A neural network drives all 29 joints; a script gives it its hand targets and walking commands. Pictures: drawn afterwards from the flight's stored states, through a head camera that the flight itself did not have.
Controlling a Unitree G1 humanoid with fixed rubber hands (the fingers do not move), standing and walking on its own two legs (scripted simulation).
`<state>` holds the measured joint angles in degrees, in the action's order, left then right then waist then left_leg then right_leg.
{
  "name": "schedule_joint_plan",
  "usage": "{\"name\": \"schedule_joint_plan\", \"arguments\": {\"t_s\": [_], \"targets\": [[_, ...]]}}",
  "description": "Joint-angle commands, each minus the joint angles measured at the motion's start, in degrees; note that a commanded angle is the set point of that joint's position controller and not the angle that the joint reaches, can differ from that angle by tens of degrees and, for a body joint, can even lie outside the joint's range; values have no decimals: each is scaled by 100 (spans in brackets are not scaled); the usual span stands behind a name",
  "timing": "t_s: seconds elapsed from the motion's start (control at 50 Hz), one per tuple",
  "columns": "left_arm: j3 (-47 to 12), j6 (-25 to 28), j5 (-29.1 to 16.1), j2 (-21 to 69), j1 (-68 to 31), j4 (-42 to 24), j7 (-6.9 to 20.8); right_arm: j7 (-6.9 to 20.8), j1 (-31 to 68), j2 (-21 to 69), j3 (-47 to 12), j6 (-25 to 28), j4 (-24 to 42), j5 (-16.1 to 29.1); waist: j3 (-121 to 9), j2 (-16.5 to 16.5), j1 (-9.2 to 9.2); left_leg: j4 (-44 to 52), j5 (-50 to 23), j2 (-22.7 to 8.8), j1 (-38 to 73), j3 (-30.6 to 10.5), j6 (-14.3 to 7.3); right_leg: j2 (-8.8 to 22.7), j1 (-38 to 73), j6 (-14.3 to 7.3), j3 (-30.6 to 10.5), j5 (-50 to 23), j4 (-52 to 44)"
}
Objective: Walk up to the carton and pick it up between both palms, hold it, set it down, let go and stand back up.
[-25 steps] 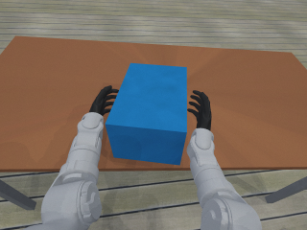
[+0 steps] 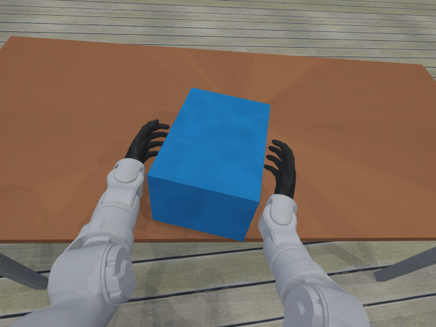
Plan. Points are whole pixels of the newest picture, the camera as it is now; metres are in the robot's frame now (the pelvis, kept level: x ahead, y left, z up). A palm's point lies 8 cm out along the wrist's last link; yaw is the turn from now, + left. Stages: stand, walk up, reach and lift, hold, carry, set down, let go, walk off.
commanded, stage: set down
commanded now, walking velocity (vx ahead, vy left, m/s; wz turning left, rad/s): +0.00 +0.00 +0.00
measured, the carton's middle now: (215, 158) +0.47 +0.01 -0.02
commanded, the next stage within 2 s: none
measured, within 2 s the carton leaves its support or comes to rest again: rests again in 0.94 s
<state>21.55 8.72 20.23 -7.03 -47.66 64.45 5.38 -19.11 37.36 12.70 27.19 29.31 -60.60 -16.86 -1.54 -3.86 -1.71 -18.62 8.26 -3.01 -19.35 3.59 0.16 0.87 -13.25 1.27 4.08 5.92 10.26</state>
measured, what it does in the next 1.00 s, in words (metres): stands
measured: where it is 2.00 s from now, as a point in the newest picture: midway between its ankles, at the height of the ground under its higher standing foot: outside the picture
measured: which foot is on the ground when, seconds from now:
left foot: down 0.00-1.00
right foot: down 0.00-1.00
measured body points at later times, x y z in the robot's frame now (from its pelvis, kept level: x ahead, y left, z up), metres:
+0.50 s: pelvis -0.02 +0.01 +0.00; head +0.08 +0.08 +0.43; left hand +0.45 +0.17 +0.03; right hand +0.38 -0.11 +0.03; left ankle +0.00 +0.12 -0.75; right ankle -0.02 -0.13 -0.75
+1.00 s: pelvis -0.01 +0.00 -0.01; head +0.09 +0.05 +0.43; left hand +0.44 +0.17 +0.01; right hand +0.38 -0.11 +0.02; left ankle +0.00 +0.11 -0.75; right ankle -0.02 -0.13 -0.75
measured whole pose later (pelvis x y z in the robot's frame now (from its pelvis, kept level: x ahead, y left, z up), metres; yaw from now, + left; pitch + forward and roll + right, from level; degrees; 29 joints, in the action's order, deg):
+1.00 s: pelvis -0.01 +0.00 -0.01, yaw +0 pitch +14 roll -2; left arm 32.1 13.1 28.8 -7.4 -53.6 68.7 7.8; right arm -17.5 42.3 17.1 43.2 29.3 -58.6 -30.7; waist -2.3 -5.1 -3.0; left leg -21.3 7.5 -3.2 -28.3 3.5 -0.2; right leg 1.1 -22.3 1.2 5.2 6.1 14.1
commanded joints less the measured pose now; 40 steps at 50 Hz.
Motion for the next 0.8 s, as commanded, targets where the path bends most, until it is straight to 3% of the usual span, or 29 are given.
{"name": "schedule_joint_plan", "arguments": {"t_s": [0.0,0.18,0.3,0.46,0.64,0.78], "targets": [[-1066,549,144,3363,-3178,-88,744,867,3012,3128,-1733,3,-191,-879,-3204,631,79,-114,-2104,249,833,423,75,-99,1581,-59,86,-2253,510],[-687,432,409,3199,-3500,330,748,854,3117,3008,-812,-201,-401,-1302,-3016,836,-2,-132,-1587,214,847,454,123,-163,796,-129,231,-1108,366],[-573,308,647,3306,-3374,403,638,936,3130,2787,-328,-251,-475,-1477,-3113,1259,17,-327,-2104,145,1312,389,339,-316,167,-241,424,-761,302],[-423,241,847,3313,-3224,442,544,1044,3073,2678,-29,-317,-535,-1635,-3132,1430,42,-375,-2231,116,1405,321,428,-379,-193,-256,515,-561,293],[-193,365,930,3205,-3253,652,556,1082,2991,2884,106,-380,-523,-1930,-3159,1082,1,-241,-1561,162,895,345,246,-293,-44,-170,428,-519,383],[34,445,1013,3017,-3166,719,637,1006,2736,3118,26,-372,-713,-2013,-2947,843,3,-186,-1292,246,412,412,97,-196,387,-77,287,-885,509]]}}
